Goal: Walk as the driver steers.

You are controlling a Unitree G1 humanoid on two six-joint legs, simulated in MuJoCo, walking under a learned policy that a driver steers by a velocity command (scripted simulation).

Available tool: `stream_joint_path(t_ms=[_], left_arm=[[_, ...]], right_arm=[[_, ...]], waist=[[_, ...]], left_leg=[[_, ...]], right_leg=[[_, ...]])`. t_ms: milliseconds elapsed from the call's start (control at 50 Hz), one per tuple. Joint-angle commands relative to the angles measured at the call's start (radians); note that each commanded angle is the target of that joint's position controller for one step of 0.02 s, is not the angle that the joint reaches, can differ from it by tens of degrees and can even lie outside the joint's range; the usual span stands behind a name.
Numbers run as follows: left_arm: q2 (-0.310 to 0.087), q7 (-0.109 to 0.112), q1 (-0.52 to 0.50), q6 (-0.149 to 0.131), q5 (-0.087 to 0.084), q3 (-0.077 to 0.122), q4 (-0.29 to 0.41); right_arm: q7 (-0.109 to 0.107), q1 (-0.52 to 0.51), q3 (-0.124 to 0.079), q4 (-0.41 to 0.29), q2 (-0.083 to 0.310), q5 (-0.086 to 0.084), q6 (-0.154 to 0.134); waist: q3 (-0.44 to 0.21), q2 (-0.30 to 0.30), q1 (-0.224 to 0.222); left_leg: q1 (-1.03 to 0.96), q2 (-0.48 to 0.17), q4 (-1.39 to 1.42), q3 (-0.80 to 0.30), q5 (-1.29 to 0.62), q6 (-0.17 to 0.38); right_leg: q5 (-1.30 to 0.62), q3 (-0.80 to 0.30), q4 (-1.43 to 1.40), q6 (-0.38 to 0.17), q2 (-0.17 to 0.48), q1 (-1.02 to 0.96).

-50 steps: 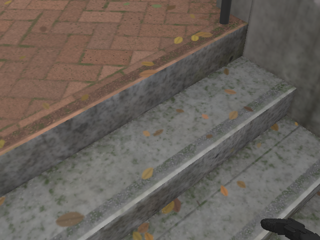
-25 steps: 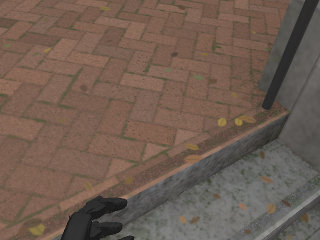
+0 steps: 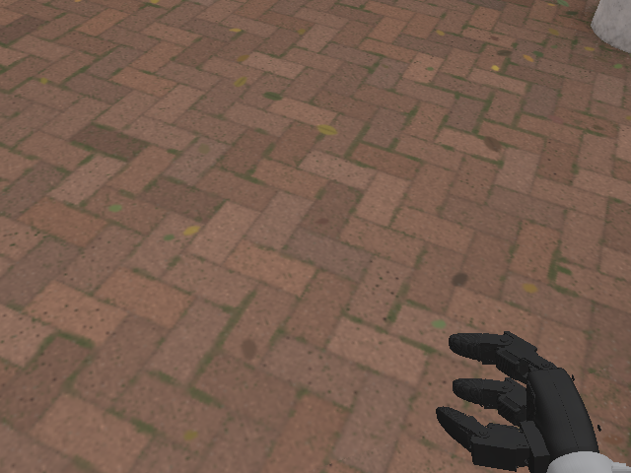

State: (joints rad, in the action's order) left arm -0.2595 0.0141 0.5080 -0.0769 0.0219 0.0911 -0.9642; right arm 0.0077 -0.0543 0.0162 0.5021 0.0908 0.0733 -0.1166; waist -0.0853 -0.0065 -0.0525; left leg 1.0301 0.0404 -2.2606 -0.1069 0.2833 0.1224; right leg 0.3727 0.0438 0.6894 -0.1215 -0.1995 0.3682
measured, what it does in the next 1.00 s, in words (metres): climbs: left foot 0.17 m higher, then right foot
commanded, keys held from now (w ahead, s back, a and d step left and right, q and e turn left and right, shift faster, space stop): w+e+shift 0.08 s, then w+shift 0.54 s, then w+q+shift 0.38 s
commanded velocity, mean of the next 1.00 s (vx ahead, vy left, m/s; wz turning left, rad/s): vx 1.00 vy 0.00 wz -0.01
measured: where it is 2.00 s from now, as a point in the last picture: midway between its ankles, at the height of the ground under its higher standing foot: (297, 67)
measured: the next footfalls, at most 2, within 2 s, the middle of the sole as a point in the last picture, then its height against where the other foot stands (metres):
left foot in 0.20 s outside the picture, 0.17 m higher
right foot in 0.62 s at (374, 359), level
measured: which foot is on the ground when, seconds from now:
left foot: up 0.00-0.18, down 0.20-0.60, up 0.62-1.00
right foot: down 0.00-0.20, up 0.22-0.60, down 0.62-1.00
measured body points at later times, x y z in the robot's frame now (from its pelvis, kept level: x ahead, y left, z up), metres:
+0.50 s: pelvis +0.47 +0.03 +0.19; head +0.48 +0.02 +0.64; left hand +0.78 +0.19 +0.17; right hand +0.33 -0.23 +0.05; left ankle +0.30 +0.15 -0.53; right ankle +0.64 -0.11 -0.45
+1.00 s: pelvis +0.99 -0.04 +0.17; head +1.02 -0.05 +0.61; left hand +0.94 +0.21 +0.04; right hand +1.21 -0.26 +0.08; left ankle +1.20 +0.00 -0.51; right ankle +0.70 -0.09 -0.50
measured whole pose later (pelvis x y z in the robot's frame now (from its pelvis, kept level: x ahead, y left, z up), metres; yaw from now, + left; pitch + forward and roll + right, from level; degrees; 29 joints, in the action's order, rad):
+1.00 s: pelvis +0.99 -0.04 +0.17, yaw +1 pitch +2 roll -1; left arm -0.22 0.03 0.52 -0.12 0.02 0.02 -0.90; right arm 0.06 0.06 -0.01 0.68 0.24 0.02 -0.06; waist 0.02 -0.04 -0.03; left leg 0.72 0.04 -0.70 0.16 -0.05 0.17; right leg 0.43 0.24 0.31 0.01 -0.07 -0.31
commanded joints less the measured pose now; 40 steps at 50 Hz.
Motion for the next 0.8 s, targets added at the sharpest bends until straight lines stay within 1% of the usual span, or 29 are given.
stream_joint_path(t_ms=[20, 60, 100, 120, 140, 160, 180, 200, 220, 240, 260, 280, 300, 340, 380, 420, 460, 480, 540, 580, 600, 620, 640, 660, 680, 700, 720, 740, 800], left_arm=[[0.072, -0.025, 0.005, -0.056, 0.009, -0.057, 0.011], [0.024, -0.019, 0.038, -0.066, -0.005, -0.049, 0.003], [0.019, 0.007, -0.018, -0.046, -0.028, -0.041, 0.083], [-0.038, 0.01, 0.01, -0.042, -0.041, -0.027, 0.095], [-0.092, 0.009, 0.055, -0.049, -0.043, -0.009, 0.091], [-0.146, 0.007, 0.067, -0.059, -0.041, 0.013, 0.11], [-0.226, -0.004, 0.011, -0.063, -0.028, 0.046, 0.142], [-0.234, -0.027, -0.055, -0.084, -0.015, 0.069, 0.168], [-0.086, -0.065, -0.118, -0.115, -0.037, 0.052, 0.226], [0.007, -0.075, -0.083, -0.121, -0.036, 0.039, 0.269], [0.071, -0.057, -0.138, -0.103, -0.024, 0.022, 0.308], [0.126, -0.046, -0.23, -0.085, 0.004, -0.009, 0.34], [0.164, -0.039, -0.307, -0.062, 0.011, -0.03, 0.381], [0.252, -0.034, -0.321, -0.004, 0.004, -0.086, 0.415], [0.147, -0.035, -0.34, 0.033, -0.023, -0.078, 0.434], [0.016, -0.049, -0.403, 0.041, -0.01, -0.046, 0.463], [0.028, -0.084, -0.344, 0.036, 0.0, -0.054, 0.432], [0.048, -0.095, -0.362, 0.028, -0.014, -0.059, 0.42], [-0.019, -0.079, -0.369, 0.025, -0.001, -0.035, 0.388], [-0.09, -0.05, -0.091, 0.026, 0.009, -0.001, 0.309], [-0.143, -0.033, 0.0, 0.022, 0.026, 0.019, 0.276], [-0.196, -0.026, -0.004, 0.012, 0.039, 0.019, 0.262], [-0.236, -0.019, -0.055, 0.0, 0.059, 0.017, 0.295], [-0.167, -0.018, -0.088, -0.002, 0.039, 0.021, 0.293], [-0.11, -0.017, -0.129, -0.015, 0.03, 0.001, 0.276], [-0.075, -0.021, -0.156, -0.027, 0.037, -0.009, 0.265], [-0.038, -0.016, -0.151, -0.036, 0.035, -0.025, 0.251], [-0.023, -0.014, -0.124, -0.043, 0.024, -0.033, 0.228], [-0.039, -0.026, -0.081, -0.065, -0.006, -0.036, 0.189]], right_arm=[[-0.025, -0.199, 0.074, -0.181, -0.107, -0.01, 0.019], [-0.032, -0.337, 0.097, -0.263, -0.111, -0.009, 0.026], [-0.003, -0.293, 0.082, -0.241, -0.064, -0.026, 0.022], [0.003, -0.249, 0.082, -0.225, -0.077, -0.043, 0.018], [-0.001, -0.175, 0.06, -0.171, -0.063, -0.06, 0.025], [-0.018, -0.028, 0.031, -0.117, -0.015, -0.067, 0.042], [-0.023, 0.11, -0.007, -0.09, 0.065, -0.097, 0.047], [-0.039, 0.266, -0.066, -0.059, 0.19, -0.074, 0.037], [-0.026, 0.396, -0.1, 0.025, 0.302, -0.03, 0.029], [-0.012, 0.311, -0.107, 0.063, 0.31, -0.053, 0.046], [0.003, 0.224, -0.097, 0.101, 0.239, -0.058, 0.035], [0.009, 0.227, -0.079, 0.174, 0.158, -0.072, 0.01], [0.004, 0.279, -0.06, 0.263, 0.078, -0.058, -0.004], [0.002, 0.382, -0.04, 0.41, -0.012, -0.03, -0.025], [0.005, 0.27, -0.04, 0.4, 0.01, -0.035, -0.03], [-0.009, 0.239, -0.057, 0.393, 0.112, -0.045, -0.048], [-0.025, 0.264, -0.073, 0.378, 0.221, -0.075, -0.063], [-0.029, 0.327, -0.083, 0.381, 0.261, -0.09, -0.068], [-0.031, 0.476, -0.113, 0.381, 0.387, -0.062, -0.049], [-0.042, 0.467, -0.125, 0.376, 0.417, -0.047, -0.007], [-0.05, 0.439, -0.13, 0.355, 0.398, -0.05, 0.008], [-0.038, 0.445, -0.085, 0.297, 0.191, -0.011, 0.003], [-0.033, 0.589, -0.069, 0.231, 0.165, -0.092, -0.009], [-0.037, 0.496, -0.077, 0.234, 0.227, -0.081, -0.012], [-0.031, 0.415, -0.08, 0.229, 0.253, -0.079, -0.005], [-0.022, 0.383, -0.076, 0.227, 0.245, -0.069, 0.007], [-0.005, 0.394, -0.073, 0.233, 0.232, -0.061, 0.027], [0.013, 0.426, -0.068, 0.231, 0.212, -0.054, 0.046], [0.034, 0.285, -0.057, 0.176, 0.19, -0.046, 0.077]], waist=[[0.246, -0.053, 0.065], [0.265, -0.076, 0.056], [0.146, -0.135, 0.078], [0.05, -0.093, 0.068], [-0.072, -0.043, 0.068], [-0.19, 0.041, 0.125], [-0.222, 0.178, 0.217], [-0.323, 0.186, 0.314], [-0.394, -0.138, 0.299], [-0.305, -0.31, 0.204], [-0.139, -0.167, 0.122], [0.01, -0.029, 0.112], [0.11, 0.047, 0.084], [0.182, -0.013, 0.02], [0.272, 0.0, -0.065], [0.284, 0.01, -0.073], [0.165, 0.062, -0.085], [0.134, 0.073, -0.054], [0.03, -0.074, -0.031], [-0.097, -0.156, -0.191], [-0.134, -0.15, -0.226], [-0.146, 0.068, -0.11], [-0.301, 0.231, -0.009], [-0.198, 0.056, -0.032], [-0.034, -0.006, -0.007], [0.039, -0.062, 0.023], [0.069, -0.062, 0.049], [0.081, 0.02, 0.076], [0.177, 0.051, 0.075]], left_leg=[[0.376, -0.074, -0.186, 0.073, 0.2, -0.004], [0.285, -0.124, 0.152, 0.121, 0.268, 0.003], [-0.394, -0.146, 0.638, 0.243, 0.036, -0.025], [-0.64, -0.115, 0.769, 0.279, 0.056, -0.022], [-0.743, -0.056, 0.832, 0.306, 0.145, -0.006], [-0.751, 0.013, 0.893, 0.304, 0.271, -0.013], [-0.756, 0.024, 1.094, 0.243, 0.35, -0.007], [-0.914, -0.049, 1.199, 0.056, 0.421, 0.053], [-1.086, -0.27, 1.474, -0.464, 0.584, 0.145], [-1.058, -0.401, 1.853, -0.937, 0.468, 0.216], [-0.993, -0.423, 1.85, -0.865, 0.474, 0.212], [-0.885, -0.392, 1.814, -0.703, 0.489, 0.191], [-0.795, -0.357, 1.824, -0.53, 0.424, 0.14], [-0.744, -0.284, 1.836, -0.251, 0.231, 0.039], [-0.55, -0.216, 2.009, -0.018, 0.135, -0.011], [-0.489, -0.167, 2.137, 0.124, -0.091, 0.015], [-0.524, -0.141, 2.242, 0.21, -0.188, 0.042], [-0.566, -0.149, 2.283, 0.206, -0.287, 0.058], [-1.018, -0.207, 2.06, 0.204, -1.08, 0.045], [-1.063, -0.202, 1.586, 0.225, -1.25, -0.003], [-0.861, -0.135, 1.24, 0.192, -0.908, -0.01], [-0.553, -0.028, 0.894, 0.117, 0.192, 0.011], [-0.297, 0.047, 0.691, -0.054, 0.218, -0.003], [-0.233, -0.032, 0.728, -0.029, 0.066, -0.004], [-0.232, -0.065, 0.778, -0.002, 0.002, -0.015], [-0.249, -0.095, 0.831, -0.002, -0.022, -0.024], [-0.276, -0.116, 0.858, -0.005, -0.042, -0.025], [-0.304, -0.128, 0.883, -0.003, -0.052, -0.031], [-0.22, -0.14, 0.978, 0.051, -0.079, -0.038]], right_leg=[[0.009, -0.479, -0.465, -0.152, 0.274, 0.13], [0.029, -0.435, -0.577, -0.12, 0.231, 0.206], [-0.339, -0.37, -0.761, -0.152, 0.239, 0.44], [-0.582, -0.337, -0.749, -0.147, 0.273, 0.425], [-1.1, -0.282, -0.594, -0.145, 0.283, 0.222], [-1.662, -0.264, -0.378, -0.139, 0.3, -0.02], [-1.84, -0.301, -0.121, -0.125, 0.33, -0.175], [-1.768, -0.309, 0.221, -0.083, 0.316, -0.128], [-0.81, -0.26, 0.659, -0.025, 0.153, 0.15], [-0.315, -0.241, 1.07, 0.01, 0.058, 0.418], [-0.293, -0.196, 1.273, 0.003, 0.111, 0.587], [-0.231, -0.179, 1.322, -0.022, 0.145, 0.689], [-0.156, -0.202, 1.346, -0.047, 0.156, 0.745], [-0.018, -0.238, 1.388, -0.063, 0.158, 0.846], [0.008, -0.228, 0.934, -0.027, 0.189, 0.683], [-0.153, -0.155, 0.575, 0.016, 0.216, 0.483], [-0.407, -0.02, 0.263, 0.008, 0.248, 0.142], [-0.481, 0.033, 0.153, 0.01, 0.217, -0.009], [-0.336, 0.14, -0.01, -0.003, 0.104, -0.05], [-0.305, 0.103, -0.193, -0.044, 0.093, -0.333], [-0.223, -0.019, -0.186, -0.074, 0.191, -0.541], [-0.299, -0.214, -0.007, -0.042, 0.376, -0.698], [-0.347, -0.714, -0.18, -0.168, 0.585, -0.859], [-0.201, -0.685, -0.322, -0.162, 0.551, -0.725], [-0.189, -0.557, -0.359, -0.147, 0.524, -0.551], [-0.257, -0.448, -0.379, -0.104, 0.482, -0.43], [-0.332, -0.337, -0.402, -0.055, 0.432, -0.361], [-0.402, -0.275, -0.421, -0.033, 0.429, -0.295], [-0.569, -0.087, -0.526, 0.033, 0.376, -0.231]])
